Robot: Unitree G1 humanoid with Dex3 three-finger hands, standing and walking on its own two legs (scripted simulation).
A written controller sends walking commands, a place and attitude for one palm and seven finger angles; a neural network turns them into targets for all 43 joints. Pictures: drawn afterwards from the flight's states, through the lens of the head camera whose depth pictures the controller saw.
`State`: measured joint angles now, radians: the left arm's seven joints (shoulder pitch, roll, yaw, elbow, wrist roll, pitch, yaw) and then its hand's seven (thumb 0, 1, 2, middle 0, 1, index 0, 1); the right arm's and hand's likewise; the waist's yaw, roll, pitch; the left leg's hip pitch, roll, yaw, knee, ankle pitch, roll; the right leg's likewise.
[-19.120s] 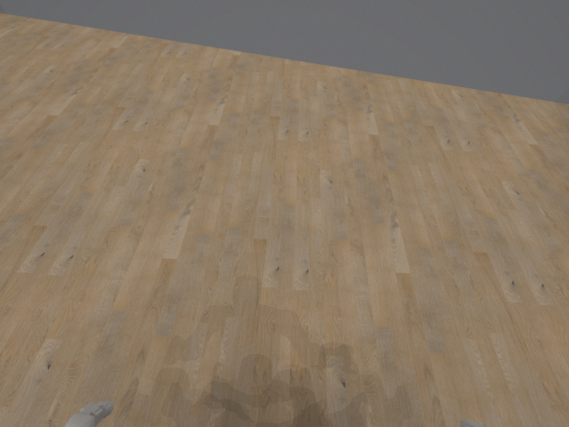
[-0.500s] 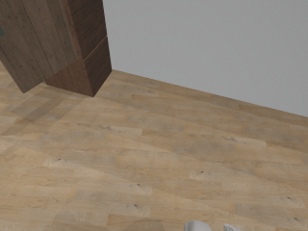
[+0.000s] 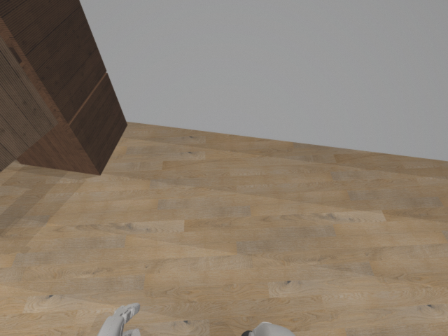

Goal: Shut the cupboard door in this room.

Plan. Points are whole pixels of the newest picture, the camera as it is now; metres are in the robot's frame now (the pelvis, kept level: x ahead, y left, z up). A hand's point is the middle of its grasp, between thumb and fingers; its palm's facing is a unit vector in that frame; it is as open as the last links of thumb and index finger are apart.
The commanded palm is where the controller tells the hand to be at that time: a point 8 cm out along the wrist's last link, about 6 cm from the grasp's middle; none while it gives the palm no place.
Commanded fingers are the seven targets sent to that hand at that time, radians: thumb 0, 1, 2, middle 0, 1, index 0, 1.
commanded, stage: walk to a spot facing it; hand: left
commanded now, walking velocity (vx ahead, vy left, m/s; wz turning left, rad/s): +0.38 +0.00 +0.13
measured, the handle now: out of the picture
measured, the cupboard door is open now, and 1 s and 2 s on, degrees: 75 75 75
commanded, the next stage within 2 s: turn to face it in 0.66 s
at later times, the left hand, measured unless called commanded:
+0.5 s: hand out of the picture +0.11 +0.19 -0.17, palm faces +0.21 -0.97 -0.13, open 7.4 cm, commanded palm none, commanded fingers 0.00 0.90 0.90 -0.20 -0.30 -0.20 -0.30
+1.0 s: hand (152, 181) +0.50 +0.20 -0.15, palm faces +0.01 -0.97 -0.24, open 7.4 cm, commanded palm none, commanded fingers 0.00 0.90 0.90 -0.20 -0.30 -0.20 -0.30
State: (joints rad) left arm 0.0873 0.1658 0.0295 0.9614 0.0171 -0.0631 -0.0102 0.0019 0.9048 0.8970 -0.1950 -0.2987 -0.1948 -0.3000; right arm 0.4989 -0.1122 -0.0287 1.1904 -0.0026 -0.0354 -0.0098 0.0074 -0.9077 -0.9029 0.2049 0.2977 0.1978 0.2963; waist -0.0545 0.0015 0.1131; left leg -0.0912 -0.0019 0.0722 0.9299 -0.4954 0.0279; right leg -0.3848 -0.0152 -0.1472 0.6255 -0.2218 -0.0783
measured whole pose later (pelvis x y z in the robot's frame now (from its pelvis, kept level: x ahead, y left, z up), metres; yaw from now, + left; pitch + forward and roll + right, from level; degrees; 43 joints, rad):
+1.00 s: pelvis +0.38 +0.01 +0.00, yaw +3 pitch -2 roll +1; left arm 0.09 0.17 0.03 0.98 0.02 -0.06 0.01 0.00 0.91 0.90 -0.19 -0.30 -0.19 -0.30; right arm 0.37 -0.15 -0.05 1.13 0.00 0.00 -0.01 0.00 -0.91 -0.90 0.20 0.30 0.20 0.30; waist -0.06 0.03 0.11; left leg -0.20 0.07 0.08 0.89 -0.55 -0.03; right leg -0.39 -0.09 -0.16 0.64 -0.20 -0.04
